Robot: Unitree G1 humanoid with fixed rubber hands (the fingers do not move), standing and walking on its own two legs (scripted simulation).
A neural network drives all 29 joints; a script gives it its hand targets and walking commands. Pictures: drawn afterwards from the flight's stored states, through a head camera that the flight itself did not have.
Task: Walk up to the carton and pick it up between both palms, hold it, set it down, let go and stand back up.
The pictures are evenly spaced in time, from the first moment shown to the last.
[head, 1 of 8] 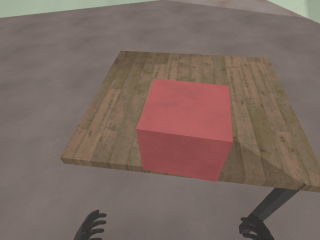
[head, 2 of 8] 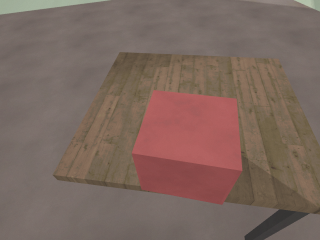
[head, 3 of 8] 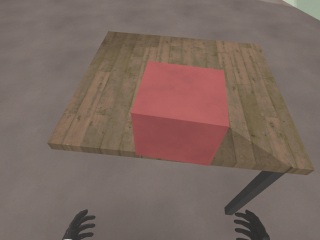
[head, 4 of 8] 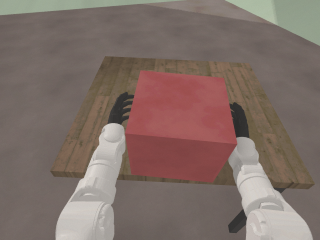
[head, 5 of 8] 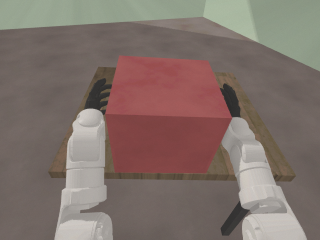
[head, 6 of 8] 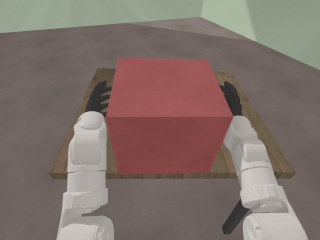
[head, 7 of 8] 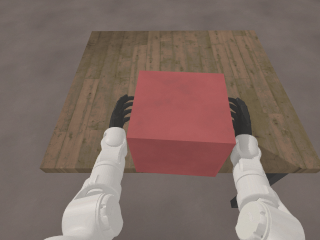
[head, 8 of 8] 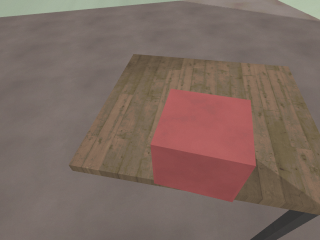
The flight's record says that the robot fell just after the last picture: no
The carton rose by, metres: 0.16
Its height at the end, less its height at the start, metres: +0.00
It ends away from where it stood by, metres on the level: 0.00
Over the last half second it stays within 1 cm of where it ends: yes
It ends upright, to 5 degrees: yes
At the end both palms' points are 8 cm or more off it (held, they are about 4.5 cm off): yes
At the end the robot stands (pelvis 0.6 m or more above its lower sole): yes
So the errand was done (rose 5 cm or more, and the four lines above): yes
